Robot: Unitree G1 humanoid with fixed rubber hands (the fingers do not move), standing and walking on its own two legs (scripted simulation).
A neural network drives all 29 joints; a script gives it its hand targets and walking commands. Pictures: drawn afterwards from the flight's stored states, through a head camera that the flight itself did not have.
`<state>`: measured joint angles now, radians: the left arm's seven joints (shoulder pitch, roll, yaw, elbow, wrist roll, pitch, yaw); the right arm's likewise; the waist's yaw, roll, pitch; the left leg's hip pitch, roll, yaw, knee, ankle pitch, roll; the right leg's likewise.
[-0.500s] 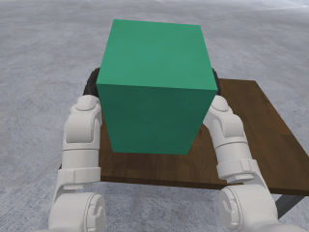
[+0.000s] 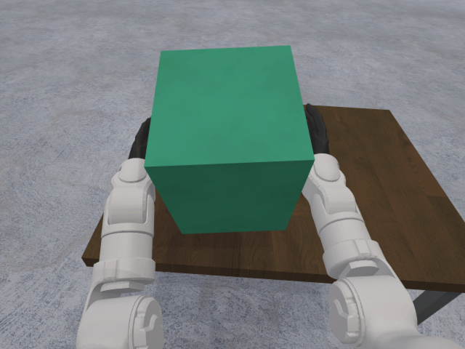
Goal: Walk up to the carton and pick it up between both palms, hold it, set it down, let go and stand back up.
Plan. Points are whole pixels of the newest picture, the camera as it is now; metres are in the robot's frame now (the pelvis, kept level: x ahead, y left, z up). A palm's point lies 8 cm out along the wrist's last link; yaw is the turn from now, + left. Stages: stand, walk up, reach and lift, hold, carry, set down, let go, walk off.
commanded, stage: set down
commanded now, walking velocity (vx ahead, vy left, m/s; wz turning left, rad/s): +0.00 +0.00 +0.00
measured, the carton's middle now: (230, 150) +0.39 +0.01 +0.17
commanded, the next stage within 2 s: none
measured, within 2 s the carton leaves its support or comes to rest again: neither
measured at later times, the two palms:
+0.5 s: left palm (148, 173) +0.36 +0.15 +0.14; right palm (314, 157) +0.39 -0.14 +0.16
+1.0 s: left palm (166, 169) +0.39 +0.13 +0.12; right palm (320, 166) +0.41 -0.16 +0.12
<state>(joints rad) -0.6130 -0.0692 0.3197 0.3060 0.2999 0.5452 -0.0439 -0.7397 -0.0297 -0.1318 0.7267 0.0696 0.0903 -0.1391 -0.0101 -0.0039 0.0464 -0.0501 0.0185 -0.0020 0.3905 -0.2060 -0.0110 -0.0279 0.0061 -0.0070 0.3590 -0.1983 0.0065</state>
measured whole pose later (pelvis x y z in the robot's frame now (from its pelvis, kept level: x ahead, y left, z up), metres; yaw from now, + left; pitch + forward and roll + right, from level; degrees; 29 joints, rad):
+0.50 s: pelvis +0.01 -0.01 +0.00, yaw +0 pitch -7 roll -1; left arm -0.52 -0.10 0.31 0.29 0.30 0.44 0.01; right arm -0.74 -0.03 -0.12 0.84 0.07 -0.03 -0.11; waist -0.01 0.00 0.05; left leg -0.05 0.03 0.00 0.39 -0.22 -0.03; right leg -0.03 0.02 -0.01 0.36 -0.20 -0.01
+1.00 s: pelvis +0.02 -0.02 +0.00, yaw -1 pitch -5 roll -1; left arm -0.56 -0.10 0.33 0.43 0.30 0.32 0.06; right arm -0.74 -0.03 -0.14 0.96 0.07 -0.08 -0.10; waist -0.01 0.00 0.05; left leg -0.06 0.06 0.00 0.39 -0.24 -0.05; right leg -0.04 0.05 -0.01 0.36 -0.23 -0.03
